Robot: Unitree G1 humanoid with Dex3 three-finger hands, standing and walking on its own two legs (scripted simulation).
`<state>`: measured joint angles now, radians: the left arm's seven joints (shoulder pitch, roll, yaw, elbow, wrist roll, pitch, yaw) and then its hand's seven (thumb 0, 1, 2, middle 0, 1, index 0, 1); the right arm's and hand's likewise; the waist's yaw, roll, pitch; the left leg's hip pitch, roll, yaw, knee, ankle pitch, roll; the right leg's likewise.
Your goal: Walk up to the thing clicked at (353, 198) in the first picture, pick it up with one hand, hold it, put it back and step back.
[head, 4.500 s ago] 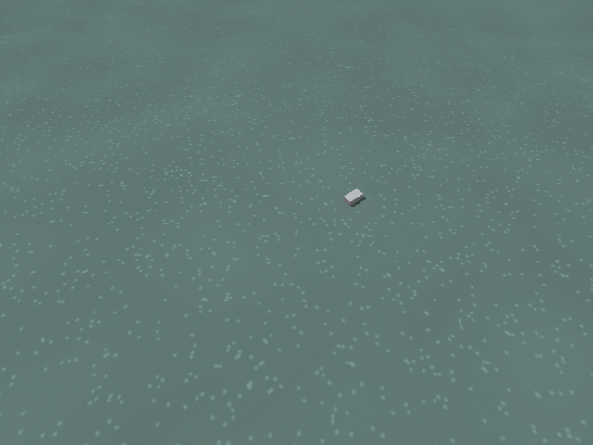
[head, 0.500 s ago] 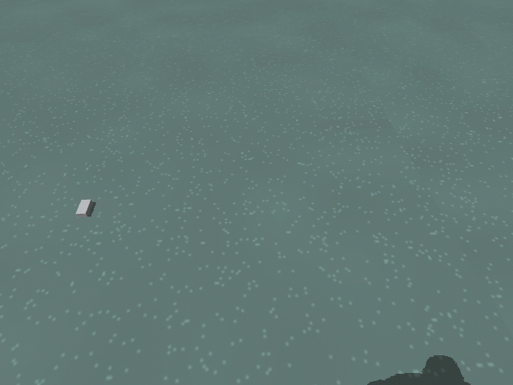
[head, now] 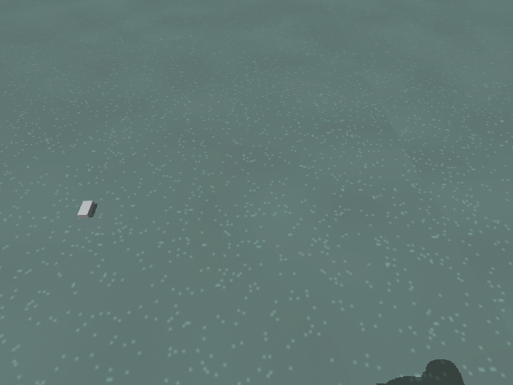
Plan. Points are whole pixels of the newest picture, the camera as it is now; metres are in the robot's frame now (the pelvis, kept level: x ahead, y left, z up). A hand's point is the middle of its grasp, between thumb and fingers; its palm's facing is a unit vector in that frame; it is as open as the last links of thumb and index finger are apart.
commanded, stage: stand
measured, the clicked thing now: (86, 209) +1.06 +0.88 -0.77
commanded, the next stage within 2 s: walk up in 1.38 s
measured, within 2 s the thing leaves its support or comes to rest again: neither
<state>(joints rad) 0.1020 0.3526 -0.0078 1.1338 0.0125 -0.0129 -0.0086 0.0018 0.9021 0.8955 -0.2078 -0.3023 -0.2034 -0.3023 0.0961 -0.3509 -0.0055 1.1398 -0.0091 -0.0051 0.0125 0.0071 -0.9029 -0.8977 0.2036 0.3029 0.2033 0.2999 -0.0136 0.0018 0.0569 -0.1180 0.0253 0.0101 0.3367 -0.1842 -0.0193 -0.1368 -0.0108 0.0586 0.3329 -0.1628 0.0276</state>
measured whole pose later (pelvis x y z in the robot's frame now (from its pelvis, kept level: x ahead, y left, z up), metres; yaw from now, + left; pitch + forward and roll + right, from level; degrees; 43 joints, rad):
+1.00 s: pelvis +0.01 +0.00 +0.00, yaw +1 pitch -2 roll +0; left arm 0.12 0.35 -0.01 1.12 0.01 -0.01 -0.01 0.00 0.90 0.90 -0.21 -0.30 -0.20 -0.30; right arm 0.11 -0.35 0.00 1.13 -0.01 -0.01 0.01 0.01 -0.90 -0.90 0.20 0.30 0.20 0.30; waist -0.01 0.01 0.06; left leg -0.11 0.03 -0.01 0.33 -0.19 -0.03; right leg -0.13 -0.01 0.04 0.34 -0.18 0.02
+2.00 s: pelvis -0.01 +0.00 -0.02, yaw +23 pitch -2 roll +0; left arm 0.14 0.43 0.08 0.85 0.02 0.07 -0.05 0.00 0.90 0.90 -0.21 -0.30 -0.20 -0.30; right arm 0.28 -0.38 -0.05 0.84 -0.03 -0.01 -0.01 0.01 -0.90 -0.90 0.21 0.30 0.21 0.30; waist 0.00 -0.08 0.13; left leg -0.32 -0.01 -0.06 0.64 -0.29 0.00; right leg -0.41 -0.06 -0.02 1.01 -0.50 -0.02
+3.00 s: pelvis -0.01 -0.04 -0.03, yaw +41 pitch -3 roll +0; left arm 0.20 0.37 0.02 0.93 0.02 -0.01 -0.01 0.00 0.90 0.90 -0.21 -0.30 -0.21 -0.30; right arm 0.17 -0.39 -0.03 0.91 -0.01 0.00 0.01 0.01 -0.90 -0.90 0.20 0.30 0.20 0.30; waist 0.02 0.02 0.09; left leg -0.30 -0.04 -0.05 0.66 -0.29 0.01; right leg -0.26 -0.09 -0.05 0.67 -0.35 0.04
